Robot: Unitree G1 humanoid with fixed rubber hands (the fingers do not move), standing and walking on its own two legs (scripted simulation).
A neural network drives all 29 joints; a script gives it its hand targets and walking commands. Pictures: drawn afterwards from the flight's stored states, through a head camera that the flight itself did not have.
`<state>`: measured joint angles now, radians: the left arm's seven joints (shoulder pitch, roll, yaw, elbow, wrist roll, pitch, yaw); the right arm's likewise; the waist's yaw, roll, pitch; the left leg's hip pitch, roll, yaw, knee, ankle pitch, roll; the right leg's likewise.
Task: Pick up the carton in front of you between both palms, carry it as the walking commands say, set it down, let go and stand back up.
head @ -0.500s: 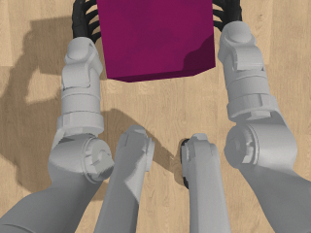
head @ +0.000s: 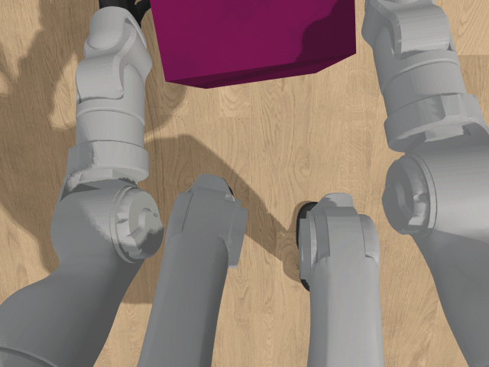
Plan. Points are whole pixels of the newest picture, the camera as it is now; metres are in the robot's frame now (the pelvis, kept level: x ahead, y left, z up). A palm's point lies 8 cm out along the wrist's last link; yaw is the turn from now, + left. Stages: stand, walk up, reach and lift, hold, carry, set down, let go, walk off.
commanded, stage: set down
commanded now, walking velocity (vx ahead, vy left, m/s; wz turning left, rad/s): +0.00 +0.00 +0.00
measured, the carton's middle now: (250, 1) +0.55 +0.07 -0.25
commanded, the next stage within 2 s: none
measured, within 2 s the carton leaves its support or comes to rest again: rests again in 0.20 s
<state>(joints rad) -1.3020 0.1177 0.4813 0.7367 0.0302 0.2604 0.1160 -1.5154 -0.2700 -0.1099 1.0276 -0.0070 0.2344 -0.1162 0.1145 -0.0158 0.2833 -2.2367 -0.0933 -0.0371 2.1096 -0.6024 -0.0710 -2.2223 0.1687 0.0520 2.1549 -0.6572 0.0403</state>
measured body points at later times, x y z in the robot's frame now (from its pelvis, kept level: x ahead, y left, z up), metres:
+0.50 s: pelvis -0.01 -0.01 -0.02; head +0.36 +0.01 +0.23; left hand +0.50 +0.22 -0.19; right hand +0.58 -0.08 -0.19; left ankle +0.10 +0.13 -0.36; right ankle +0.08 -0.11 -0.36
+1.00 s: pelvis -0.01 -0.01 -0.02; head +0.37 -0.01 +0.21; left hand +0.51 +0.22 -0.21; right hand +0.58 -0.09 -0.21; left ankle +0.10 +0.12 -0.36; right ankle +0.08 -0.11 -0.36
